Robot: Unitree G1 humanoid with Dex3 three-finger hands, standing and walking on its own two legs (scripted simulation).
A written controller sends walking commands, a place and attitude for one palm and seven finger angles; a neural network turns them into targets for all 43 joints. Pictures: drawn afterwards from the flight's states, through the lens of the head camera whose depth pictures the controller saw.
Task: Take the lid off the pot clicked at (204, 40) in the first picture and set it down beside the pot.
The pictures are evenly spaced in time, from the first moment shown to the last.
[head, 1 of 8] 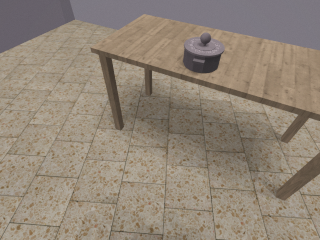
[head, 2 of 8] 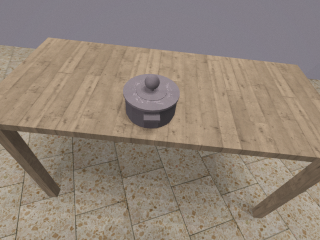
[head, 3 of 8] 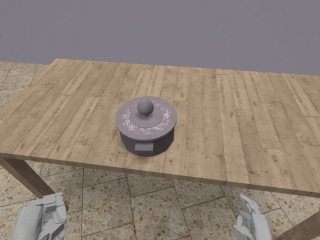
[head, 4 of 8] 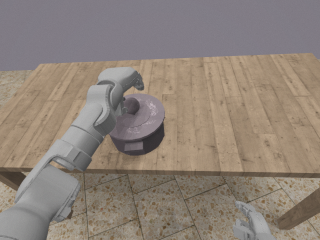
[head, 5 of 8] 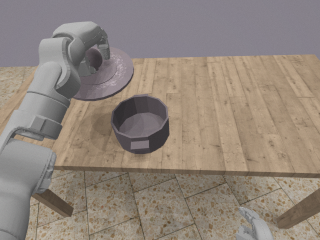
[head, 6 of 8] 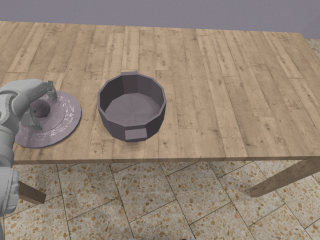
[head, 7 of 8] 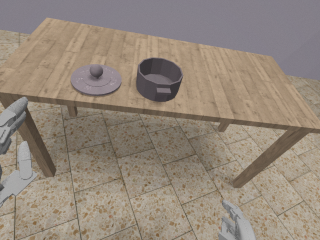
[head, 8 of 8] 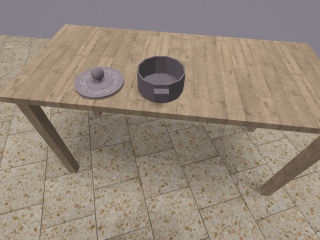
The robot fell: no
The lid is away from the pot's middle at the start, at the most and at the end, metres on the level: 0.00 0.25 0.25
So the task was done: yes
